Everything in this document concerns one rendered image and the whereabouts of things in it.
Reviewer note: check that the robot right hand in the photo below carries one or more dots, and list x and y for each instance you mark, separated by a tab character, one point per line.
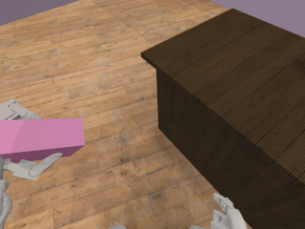
233	218

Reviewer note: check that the table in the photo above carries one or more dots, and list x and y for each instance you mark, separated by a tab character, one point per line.
231	99

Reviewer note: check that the sponge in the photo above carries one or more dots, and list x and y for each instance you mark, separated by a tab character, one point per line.
36	139

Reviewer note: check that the robot left hand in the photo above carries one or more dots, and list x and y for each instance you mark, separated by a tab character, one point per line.
26	169

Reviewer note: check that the robot left forearm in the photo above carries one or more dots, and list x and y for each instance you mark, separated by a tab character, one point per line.
5	203

